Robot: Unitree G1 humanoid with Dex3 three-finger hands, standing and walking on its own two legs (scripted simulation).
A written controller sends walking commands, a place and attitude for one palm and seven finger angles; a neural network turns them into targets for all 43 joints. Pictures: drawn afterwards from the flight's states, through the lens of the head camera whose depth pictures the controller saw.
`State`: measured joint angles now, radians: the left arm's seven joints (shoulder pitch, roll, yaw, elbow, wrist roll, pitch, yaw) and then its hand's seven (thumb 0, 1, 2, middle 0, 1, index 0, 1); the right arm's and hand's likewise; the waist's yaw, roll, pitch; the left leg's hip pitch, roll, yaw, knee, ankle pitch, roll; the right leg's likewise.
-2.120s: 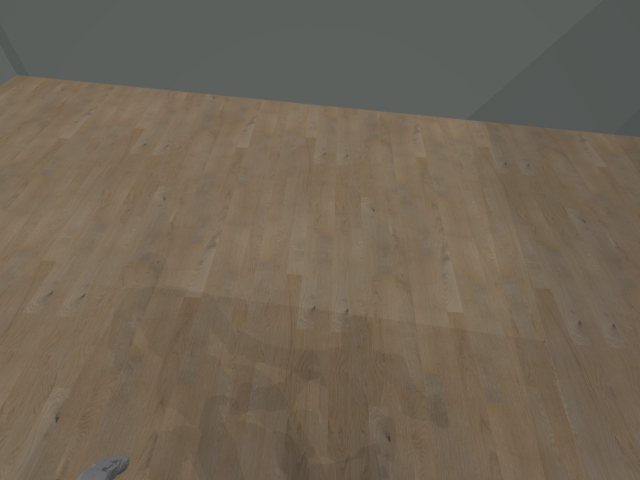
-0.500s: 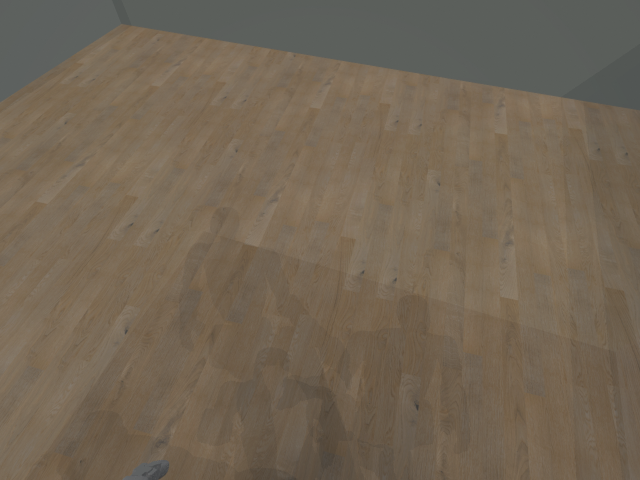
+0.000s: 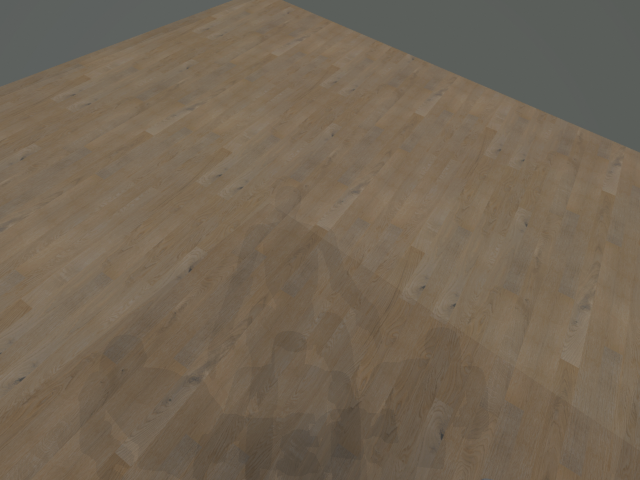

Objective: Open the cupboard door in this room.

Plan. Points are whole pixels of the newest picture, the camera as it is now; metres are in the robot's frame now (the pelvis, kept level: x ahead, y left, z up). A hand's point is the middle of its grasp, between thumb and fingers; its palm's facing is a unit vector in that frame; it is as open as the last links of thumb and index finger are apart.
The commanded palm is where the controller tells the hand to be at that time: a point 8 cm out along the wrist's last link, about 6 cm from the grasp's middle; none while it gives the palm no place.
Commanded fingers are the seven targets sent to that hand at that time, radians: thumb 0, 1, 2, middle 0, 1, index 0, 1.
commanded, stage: turn or walk to find it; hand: left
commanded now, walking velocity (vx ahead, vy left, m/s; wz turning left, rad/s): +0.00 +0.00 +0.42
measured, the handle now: out of the picture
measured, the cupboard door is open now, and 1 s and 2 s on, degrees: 0 0 0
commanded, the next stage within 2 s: none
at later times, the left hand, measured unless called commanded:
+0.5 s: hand out of the picture +0.04 +0.17 -0.13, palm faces +0.19 -0.94 -0.29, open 7.4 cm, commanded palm none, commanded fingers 0.00 0.90 0.90 -0.20 -0.30 -0.20 -0.30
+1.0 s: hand out of the picture -0.14 +0.18 -0.18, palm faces +0.45 -0.86 -0.23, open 7.4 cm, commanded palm none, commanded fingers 0.00 0.90 0.90 -0.20 -0.30 -0.20 -0.30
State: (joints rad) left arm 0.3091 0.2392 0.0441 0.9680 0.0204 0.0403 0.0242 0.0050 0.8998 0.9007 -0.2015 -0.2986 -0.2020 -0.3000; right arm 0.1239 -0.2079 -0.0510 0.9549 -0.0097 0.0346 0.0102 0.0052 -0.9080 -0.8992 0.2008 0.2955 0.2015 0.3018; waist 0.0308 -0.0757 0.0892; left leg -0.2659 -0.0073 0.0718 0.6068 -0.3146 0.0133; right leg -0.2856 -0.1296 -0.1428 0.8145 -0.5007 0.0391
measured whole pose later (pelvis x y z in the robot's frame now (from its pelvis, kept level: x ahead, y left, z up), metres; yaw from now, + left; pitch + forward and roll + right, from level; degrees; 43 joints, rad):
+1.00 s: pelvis -0.07 -0.01 +0.00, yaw +23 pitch -1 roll +0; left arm 0.28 0.26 0.07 0.99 0.02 0.07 0.02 0.01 0.90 0.90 -0.20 -0.30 -0.20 -0.30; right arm 0.14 -0.19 -0.05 0.96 -0.02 0.03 0.01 0.00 -0.91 -0.90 0.20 0.30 0.20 0.30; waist 0.03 -0.07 0.06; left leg -0.26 0.01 0.08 0.61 -0.33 0.03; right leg -0.39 -0.13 -0.14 0.93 -0.50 0.05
